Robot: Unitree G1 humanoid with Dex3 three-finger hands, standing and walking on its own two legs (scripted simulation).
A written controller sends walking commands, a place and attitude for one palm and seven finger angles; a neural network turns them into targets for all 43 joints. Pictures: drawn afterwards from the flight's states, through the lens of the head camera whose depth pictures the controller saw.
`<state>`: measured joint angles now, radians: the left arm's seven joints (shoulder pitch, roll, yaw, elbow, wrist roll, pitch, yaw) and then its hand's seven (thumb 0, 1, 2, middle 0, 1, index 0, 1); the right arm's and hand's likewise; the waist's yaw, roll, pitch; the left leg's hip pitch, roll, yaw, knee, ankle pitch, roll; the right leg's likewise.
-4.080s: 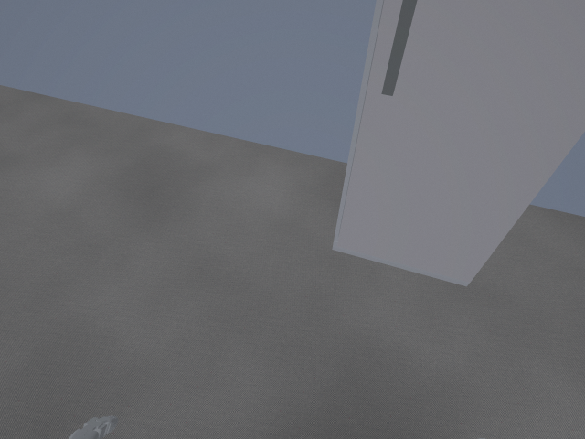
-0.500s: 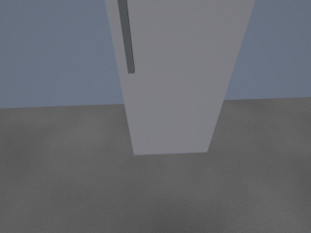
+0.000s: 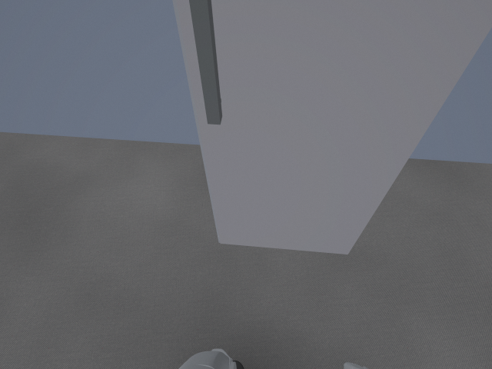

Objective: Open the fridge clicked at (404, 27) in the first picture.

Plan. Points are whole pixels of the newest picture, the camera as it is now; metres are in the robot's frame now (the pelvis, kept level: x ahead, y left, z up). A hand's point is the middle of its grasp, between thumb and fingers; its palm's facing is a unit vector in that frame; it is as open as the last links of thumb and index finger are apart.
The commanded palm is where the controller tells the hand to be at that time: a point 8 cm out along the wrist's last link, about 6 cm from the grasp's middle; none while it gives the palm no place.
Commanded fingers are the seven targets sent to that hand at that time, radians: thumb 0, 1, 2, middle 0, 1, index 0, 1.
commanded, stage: take the last steps up to it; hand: left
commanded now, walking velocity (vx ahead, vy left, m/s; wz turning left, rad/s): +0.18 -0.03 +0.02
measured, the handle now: (205, 9) +0.59 +0.14 +0.26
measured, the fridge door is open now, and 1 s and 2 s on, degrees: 0 0 0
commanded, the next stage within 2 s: come to a stop and stand still in 0.02 s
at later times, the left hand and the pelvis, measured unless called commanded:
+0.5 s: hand (187, 326) +0.20 +0.15 -0.16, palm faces +0.03 -0.95 -0.30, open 7.3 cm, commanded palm none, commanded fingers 0.00 0.90 0.90 -0.20 -0.30 -0.20 -0.30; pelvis +0.14 -0.06 -0.01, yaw -1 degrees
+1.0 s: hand out of the picture +0.09 +0.20 -0.17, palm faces +0.08 -0.98 -0.17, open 7.4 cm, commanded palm none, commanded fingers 0.00 0.90 0.90 -0.20 -0.30 -0.20 -0.30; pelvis +0.05 +0.00 +0.02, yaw +0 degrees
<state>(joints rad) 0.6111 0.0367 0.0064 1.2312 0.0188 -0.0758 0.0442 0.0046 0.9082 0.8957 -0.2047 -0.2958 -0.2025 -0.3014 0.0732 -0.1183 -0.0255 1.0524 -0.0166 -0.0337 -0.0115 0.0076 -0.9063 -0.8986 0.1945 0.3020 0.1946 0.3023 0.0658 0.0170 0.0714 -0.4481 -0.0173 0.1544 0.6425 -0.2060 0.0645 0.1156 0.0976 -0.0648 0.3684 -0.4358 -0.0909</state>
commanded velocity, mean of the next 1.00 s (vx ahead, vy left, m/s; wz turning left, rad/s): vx -0.07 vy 0.02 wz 0.00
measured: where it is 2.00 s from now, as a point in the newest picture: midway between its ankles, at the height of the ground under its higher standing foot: outside the picture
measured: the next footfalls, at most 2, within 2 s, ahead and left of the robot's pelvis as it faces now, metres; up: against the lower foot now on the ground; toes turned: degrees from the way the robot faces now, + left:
left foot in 0.02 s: +0.12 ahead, +0.06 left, +0.00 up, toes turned +7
right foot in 0.46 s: +0.25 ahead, -0.18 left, +0.00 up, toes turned -6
